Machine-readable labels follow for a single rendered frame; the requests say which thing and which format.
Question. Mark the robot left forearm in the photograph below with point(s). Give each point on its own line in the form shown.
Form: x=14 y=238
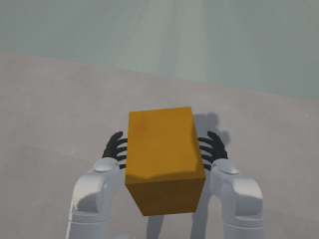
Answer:
x=92 y=200

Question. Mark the robot right hand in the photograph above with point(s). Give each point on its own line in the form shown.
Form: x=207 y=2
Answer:
x=217 y=151

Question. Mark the robot left hand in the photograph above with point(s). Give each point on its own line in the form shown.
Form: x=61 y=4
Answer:
x=112 y=150

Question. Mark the carton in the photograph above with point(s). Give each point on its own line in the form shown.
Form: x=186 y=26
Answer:
x=164 y=168

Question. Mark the robot right forearm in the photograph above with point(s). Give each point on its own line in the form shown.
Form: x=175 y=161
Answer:
x=241 y=201

